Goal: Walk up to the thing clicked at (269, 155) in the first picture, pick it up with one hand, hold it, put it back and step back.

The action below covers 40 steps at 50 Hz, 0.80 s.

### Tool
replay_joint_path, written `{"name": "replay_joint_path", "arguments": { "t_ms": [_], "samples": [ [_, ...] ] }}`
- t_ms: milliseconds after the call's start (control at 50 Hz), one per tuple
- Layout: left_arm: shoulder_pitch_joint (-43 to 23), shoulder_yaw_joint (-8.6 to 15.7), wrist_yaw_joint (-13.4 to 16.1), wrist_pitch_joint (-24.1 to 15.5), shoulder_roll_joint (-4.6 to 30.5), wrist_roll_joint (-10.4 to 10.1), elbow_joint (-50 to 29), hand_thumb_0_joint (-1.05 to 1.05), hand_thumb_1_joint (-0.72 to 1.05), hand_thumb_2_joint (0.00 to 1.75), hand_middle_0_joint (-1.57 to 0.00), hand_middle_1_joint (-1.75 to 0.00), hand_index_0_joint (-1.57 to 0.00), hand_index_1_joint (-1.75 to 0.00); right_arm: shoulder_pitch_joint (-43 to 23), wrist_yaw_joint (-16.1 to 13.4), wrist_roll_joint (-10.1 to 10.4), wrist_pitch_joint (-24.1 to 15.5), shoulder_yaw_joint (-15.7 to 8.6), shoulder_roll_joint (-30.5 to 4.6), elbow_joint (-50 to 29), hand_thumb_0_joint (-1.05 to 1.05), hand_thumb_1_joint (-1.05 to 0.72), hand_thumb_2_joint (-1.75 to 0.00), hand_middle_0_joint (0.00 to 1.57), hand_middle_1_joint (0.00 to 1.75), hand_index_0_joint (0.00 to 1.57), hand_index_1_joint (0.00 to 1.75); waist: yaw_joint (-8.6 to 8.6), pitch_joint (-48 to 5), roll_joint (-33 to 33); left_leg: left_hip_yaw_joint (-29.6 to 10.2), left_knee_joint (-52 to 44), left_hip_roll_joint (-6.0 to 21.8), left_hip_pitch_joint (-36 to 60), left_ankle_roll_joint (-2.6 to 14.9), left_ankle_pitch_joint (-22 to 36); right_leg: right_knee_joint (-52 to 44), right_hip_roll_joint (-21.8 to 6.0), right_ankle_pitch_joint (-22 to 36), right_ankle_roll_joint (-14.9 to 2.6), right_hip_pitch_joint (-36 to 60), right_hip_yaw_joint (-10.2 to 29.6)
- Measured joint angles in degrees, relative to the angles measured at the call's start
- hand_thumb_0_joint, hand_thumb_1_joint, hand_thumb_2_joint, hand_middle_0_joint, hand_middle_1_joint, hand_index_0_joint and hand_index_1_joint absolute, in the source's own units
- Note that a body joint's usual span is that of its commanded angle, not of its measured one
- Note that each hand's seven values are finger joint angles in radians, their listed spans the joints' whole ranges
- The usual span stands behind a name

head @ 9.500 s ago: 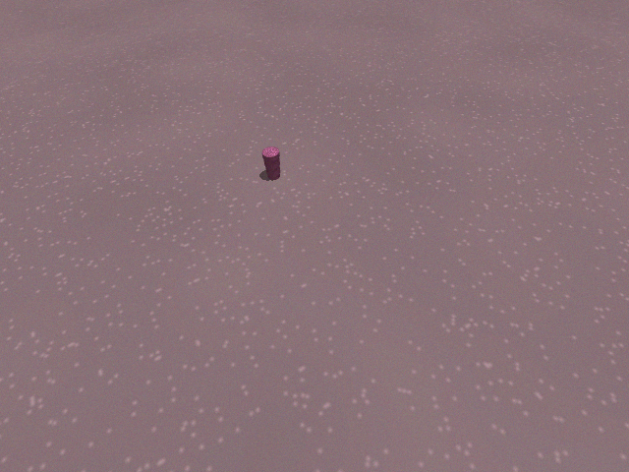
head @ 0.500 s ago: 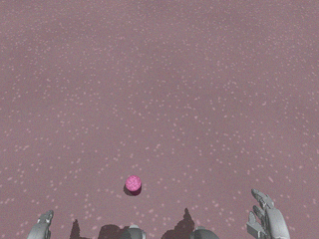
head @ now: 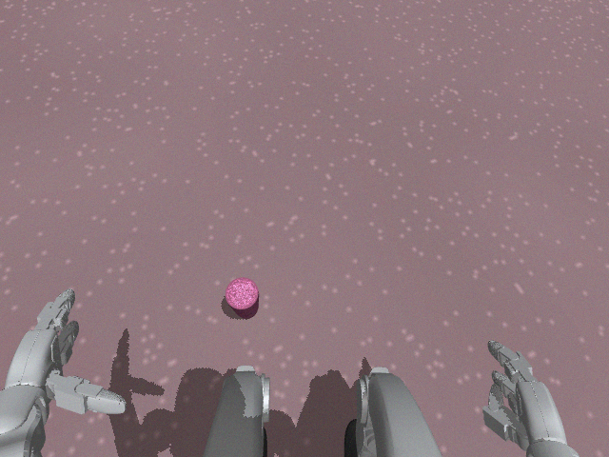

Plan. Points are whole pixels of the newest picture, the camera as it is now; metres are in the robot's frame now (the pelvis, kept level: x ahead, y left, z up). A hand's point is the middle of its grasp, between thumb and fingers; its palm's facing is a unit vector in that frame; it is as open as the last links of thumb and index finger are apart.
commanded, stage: go down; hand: left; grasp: from the side
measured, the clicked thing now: (244, 301) +0.45 +0.16 -0.53
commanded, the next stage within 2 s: approach in 1.58 s
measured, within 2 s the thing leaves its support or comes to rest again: neither
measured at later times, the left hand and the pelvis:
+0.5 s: hand (110, 307) +0.34 +0.32 -0.17, palm faces +0.06 -0.99 -0.15, open 17.2 cm; pelvis -0.04 -0.01 -0.13, yaw -2 degrees
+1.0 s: hand (113, 297) +0.37 +0.34 -0.21, palm faces +0.02 -0.99 -0.10, open 17.4 cm; pelvis -0.06 +0.00 -0.20, yaw -4 degrees
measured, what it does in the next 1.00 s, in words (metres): lowers itself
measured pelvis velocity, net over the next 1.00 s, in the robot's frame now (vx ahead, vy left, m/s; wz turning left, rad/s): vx -0.06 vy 0.00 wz -0.07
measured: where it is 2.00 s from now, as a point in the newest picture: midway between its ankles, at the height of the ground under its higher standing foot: outside the picture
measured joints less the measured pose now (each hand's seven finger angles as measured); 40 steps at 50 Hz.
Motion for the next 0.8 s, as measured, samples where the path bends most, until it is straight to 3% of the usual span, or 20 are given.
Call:
{"name": "replay_joint_path", "arguments": {
  "t_ms": [100, 300, 400, 600, 800],
  "samples": [
    [-8.08, 2.68, -4.11, -5.86, 2.34, -0.55, 5.51, -0.01, -0.51, 0.11, -0.06, -0.1, -0.06, -0.1, -1.51, 0.58, 0.08, 1.33, 0.27, -0.66, 1.73, 0.01, -0.92, -0.9, 0.21, 0.3, 0.2, 0.3, -0.2, -0.65, 0.31, -0.3, 7.64, 0.12, -8.7, -0.08, -1.75, 7.51, 0.14, -1.61, -0.1, -8.7, 0.12],
    [-15.89, 9.31, -10.73, -13.02, 5.89, -2.55, 14.91, -0.01, -0.53, 0.12, -0.06, -0.11, -0.05, -0.11, -1.37, 2.22, -0.3, 3.3, 1.68, -0.62, 4.4, 0.01, -0.89, -0.9, 0.21, 0.3, 0.2, 0.3, 0.08, -0.3, 0.82, -0.66, 16.44, 0.18, -20.09, -0.18, -2.76, 16.53, 0.3, -2.68, -0.39, -20.3, 0.29],
    [-22.2, 11.37, -14.19, -17.15, 8.72, -3.11, 19.75, -0.01, -0.52, 0.12, -0.05, -0.11, -0.04, -0.11, -2.16, 2.26, -0.8, 3.11, 2.29, -1.14, 5.87, 0.01, -0.89, -0.9, 0.21, 0.3, 0.2, 0.3, -0.21, 0.15, 0.33, -1.42, 21.28, 0.06, -25.47, -0.55, -2.95, 21.32, 0.28, -2.95, -0.72, -25.53, -0.14],
    [-28.51, 16.13, -18.73, -18.52, 14.31, -3.22, 25.93, -0.01, -0.49, 0.11, -0.05, -0.1, -0.04, -0.09, -2.9, 2.51, -1.03, 3.98, 3.58, -2.55, 5.42, 0.0, -0.9, -0.9, 0.21, 0.3, 0.2, 0.3, -2.35, 0.74, 0.31, -2.43, 28.48, 0.31, -32.82, -0.77, -3.38, 27.96, 0.75, -2.94, -0.89, -32.75, -0.64],
    [-32.32, 17.73, -21.96, -19.91, 17.24, -3.98, 26.78, -0.01, -0.49, 0.09, -0.05, -0.08, -0.04, -0.08, -2.89, 2.82, -1.68, 3.83, 4.17, -3.49, 6.37, 0.0, -0.91, -0.9, 0.21, 0.3, 0.2, 0.3, -2.49, 2.28, -0.64, -3.09, 34.04, -0.04, -37.97, -0.63, -3.41, 33.1, 0.63, -2.92, -0.67, -37.5, -0.88]
  ]
}}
